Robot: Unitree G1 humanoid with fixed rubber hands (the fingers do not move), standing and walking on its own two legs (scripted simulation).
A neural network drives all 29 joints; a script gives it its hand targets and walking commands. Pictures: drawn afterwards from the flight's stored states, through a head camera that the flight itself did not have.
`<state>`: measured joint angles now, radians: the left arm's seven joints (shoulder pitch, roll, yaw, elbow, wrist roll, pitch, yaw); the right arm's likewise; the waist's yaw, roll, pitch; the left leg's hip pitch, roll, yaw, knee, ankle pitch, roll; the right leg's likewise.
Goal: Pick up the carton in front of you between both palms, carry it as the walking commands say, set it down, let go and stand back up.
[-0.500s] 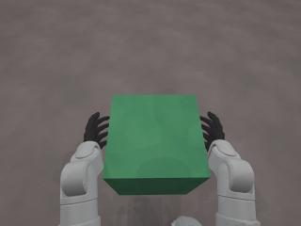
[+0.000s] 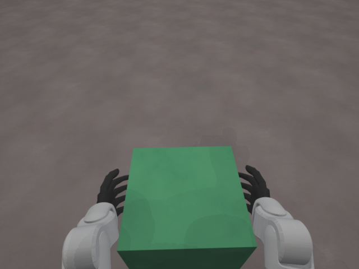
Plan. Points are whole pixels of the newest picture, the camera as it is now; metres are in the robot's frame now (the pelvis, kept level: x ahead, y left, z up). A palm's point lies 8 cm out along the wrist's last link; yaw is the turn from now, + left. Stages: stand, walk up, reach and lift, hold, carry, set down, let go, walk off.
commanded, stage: carry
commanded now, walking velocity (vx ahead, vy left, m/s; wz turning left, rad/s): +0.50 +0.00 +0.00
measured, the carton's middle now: (183, 217) +0.23 +0.00 +0.00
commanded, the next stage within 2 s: none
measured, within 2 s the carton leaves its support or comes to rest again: neither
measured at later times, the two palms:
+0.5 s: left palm (121, 103) +0.55 +0.19 +0.08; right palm (221, 104) +0.52 -0.11 +0.09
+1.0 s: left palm (148, 59) +0.85 +0.13 +0.07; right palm (222, 59) +0.86 -0.17 +0.06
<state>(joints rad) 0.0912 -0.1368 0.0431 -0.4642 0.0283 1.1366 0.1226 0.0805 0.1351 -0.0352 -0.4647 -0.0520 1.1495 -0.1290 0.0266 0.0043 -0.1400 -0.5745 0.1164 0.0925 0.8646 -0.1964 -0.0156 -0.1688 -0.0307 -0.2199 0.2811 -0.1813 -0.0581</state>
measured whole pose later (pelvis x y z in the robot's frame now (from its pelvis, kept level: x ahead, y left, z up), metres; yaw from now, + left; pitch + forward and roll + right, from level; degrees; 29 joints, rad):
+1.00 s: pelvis +0.63 -0.02 +0.00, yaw +0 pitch +4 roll +2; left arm 0.10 -0.14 0.04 -0.50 0.04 1.11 0.11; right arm 0.08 0.13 -0.02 -0.50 -0.07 1.14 -0.13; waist 0.02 0.01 -0.07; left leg -0.57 0.11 0.09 0.96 -0.21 -0.01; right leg -0.20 -0.05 -0.22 0.29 -0.17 -0.06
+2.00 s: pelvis +1.19 -0.01 -0.01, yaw +0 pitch +2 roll -1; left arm 0.03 -0.13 0.04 -0.50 0.07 1.13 0.09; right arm 0.00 0.13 -0.03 -0.50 -0.09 1.16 -0.12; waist 0.00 0.04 -0.03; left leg -0.22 0.07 0.11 0.46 -0.24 -0.02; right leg -0.31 -0.02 -0.23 0.41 -0.15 -0.07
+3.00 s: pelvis +1.21 +0.02 -0.02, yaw -1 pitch +2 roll +0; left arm -0.19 -0.14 0.16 0.14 0.22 0.73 0.02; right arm -0.19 0.14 -0.16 0.14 -0.22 0.74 -0.03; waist 0.00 0.01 -0.08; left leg -0.18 0.04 0.13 0.50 -0.36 0.01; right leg -0.30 -0.07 -0.20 0.51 -0.24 -0.02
